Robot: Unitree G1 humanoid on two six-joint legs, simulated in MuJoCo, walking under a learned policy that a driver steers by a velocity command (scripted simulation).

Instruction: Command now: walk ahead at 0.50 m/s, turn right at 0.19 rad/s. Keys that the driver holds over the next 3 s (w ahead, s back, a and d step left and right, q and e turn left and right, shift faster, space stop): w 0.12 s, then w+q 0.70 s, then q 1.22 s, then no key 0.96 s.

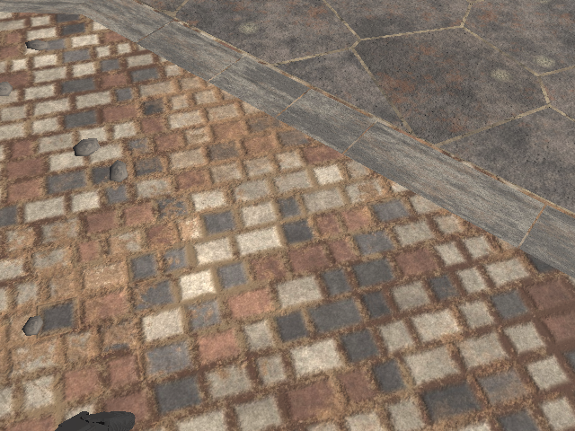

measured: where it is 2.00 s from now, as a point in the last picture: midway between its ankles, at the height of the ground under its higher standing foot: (230, 360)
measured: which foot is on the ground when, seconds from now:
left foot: down 0.00-0.08, up 0.10-0.60, down 0.62-1.00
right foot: up 0.00-0.06, down 0.08-0.64, up 0.66-1.00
